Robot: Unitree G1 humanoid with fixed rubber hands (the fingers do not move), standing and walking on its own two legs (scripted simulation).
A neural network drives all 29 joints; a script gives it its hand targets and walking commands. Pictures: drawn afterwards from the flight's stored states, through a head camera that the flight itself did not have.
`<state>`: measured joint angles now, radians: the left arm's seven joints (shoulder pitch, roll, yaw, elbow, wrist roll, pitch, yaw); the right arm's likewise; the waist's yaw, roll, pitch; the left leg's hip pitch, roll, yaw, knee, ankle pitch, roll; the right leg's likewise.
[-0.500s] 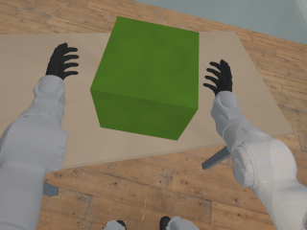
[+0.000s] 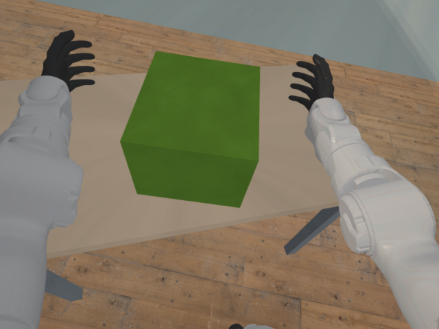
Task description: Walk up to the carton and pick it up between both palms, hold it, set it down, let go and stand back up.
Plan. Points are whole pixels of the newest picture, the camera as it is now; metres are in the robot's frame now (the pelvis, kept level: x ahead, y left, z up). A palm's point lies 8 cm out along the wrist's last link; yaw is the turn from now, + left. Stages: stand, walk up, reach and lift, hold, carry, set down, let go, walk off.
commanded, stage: set down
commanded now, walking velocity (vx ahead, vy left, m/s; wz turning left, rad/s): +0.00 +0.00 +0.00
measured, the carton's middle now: (198, 130) +0.52 -0.04 +0.00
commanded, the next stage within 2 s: none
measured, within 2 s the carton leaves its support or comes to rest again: neither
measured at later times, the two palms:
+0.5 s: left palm (61, 119) +0.48 +0.20 +0.11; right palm (303, 142) +0.39 -0.22 +0.08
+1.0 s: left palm (45, 161) +0.42 +0.23 +0.08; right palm (299, 170) +0.35 -0.20 +0.07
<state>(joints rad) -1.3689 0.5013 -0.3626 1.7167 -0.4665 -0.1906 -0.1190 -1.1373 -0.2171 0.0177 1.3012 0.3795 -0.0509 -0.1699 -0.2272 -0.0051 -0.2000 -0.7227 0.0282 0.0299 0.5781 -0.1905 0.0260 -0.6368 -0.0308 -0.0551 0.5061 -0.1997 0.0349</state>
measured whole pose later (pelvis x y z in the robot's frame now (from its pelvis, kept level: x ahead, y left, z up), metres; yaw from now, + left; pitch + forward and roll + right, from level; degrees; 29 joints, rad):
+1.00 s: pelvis +0.00 +0.00 +0.01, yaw -1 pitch +5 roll -2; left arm -0.75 0.46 -0.08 1.15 -0.29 -0.12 -0.17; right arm -0.53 -0.09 0.04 0.85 0.33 -0.12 -0.31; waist -0.09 -0.03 -0.05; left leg -0.40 0.04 0.05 0.52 -0.21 0.02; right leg -0.31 -0.01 -0.04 0.41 -0.19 0.03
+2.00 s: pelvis +0.02 -0.01 +0.01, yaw -2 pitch -5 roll -2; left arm 0.05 0.48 0.03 0.41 -0.27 -0.16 -0.24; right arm 0.19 0.04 0.06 0.36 0.17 -0.32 -0.34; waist 0.06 -0.03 0.14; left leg -0.16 0.06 0.07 0.53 -0.28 0.00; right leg -0.08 0.00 -0.01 0.42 -0.25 0.02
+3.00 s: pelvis +0.04 -0.03 +0.02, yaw -2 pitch -6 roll +0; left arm 0.20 0.30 0.02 0.50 -0.09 0.00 -0.12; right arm 0.23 -0.11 0.02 0.57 0.06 -0.21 -0.11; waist 0.04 -0.01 0.09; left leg -0.05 0.05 0.08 0.37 -0.22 -0.03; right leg -0.01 0.00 -0.01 0.35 -0.24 0.00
